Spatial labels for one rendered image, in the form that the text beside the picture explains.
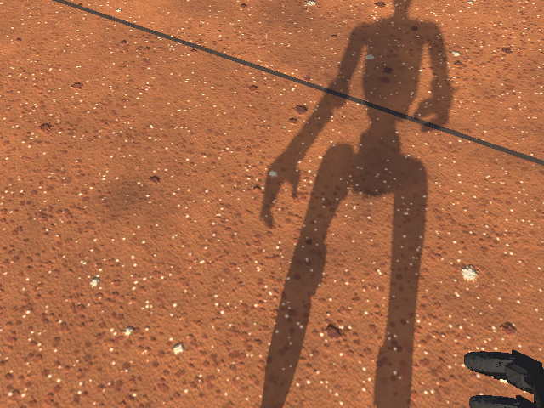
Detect robot right hand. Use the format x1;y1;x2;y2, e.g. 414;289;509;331
464;350;544;408

